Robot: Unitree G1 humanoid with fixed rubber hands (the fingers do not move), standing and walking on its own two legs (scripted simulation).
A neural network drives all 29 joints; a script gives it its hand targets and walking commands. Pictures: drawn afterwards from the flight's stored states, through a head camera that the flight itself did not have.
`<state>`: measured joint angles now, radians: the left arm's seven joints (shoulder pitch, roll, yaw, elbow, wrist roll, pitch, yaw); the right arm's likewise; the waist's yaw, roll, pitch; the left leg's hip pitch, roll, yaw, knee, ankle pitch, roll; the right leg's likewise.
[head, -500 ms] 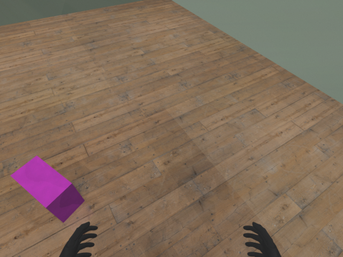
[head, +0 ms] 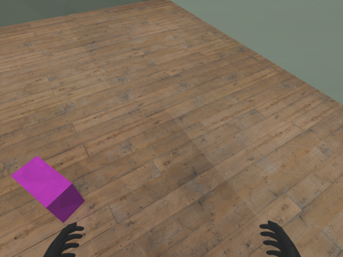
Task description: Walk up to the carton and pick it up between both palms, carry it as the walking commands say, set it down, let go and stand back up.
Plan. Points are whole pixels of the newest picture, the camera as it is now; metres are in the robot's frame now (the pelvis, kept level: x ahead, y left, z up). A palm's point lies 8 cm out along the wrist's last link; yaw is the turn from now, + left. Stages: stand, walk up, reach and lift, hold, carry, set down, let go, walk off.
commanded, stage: stand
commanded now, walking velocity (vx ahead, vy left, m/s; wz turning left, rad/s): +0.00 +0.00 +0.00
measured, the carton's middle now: (50, 189) +0.55 +0.65 -0.64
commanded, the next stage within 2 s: walk up in 1.44 s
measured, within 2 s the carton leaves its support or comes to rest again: neither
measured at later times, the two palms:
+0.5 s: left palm out of the picture +0.13 +0.27 -0.08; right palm out of the picture +0.14 -0.27 -0.07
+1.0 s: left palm out of the picture +0.12 +0.27 -0.08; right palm out of the picture +0.14 -0.28 -0.07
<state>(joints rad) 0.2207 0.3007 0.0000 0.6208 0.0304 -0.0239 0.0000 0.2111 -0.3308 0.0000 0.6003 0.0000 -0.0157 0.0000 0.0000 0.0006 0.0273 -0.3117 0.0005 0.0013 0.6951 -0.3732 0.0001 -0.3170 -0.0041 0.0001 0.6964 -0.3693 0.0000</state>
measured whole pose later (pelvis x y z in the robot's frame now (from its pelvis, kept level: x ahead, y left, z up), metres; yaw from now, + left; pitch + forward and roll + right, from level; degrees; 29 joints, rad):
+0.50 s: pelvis +0.00 +0.00 +0.00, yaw +0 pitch -1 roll +0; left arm 0.22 0.31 0.00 0.65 0.03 -0.02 0.00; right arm 0.21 -0.35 0.00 0.60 0.00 -0.02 0.00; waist 0.00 0.00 0.03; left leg -0.31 0.00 0.00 0.70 -0.37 0.00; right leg -0.32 0.00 0.00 0.70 -0.36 0.00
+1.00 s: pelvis -0.01 +0.00 +0.00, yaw +0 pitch -2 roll +0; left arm 0.22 0.31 0.00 0.68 0.03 -0.02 0.00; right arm 0.21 -0.35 0.00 0.60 0.00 -0.02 0.00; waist 0.00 0.00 0.03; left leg -0.31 0.00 0.00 0.70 -0.35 0.00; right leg -0.32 0.00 0.00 0.70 -0.35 0.00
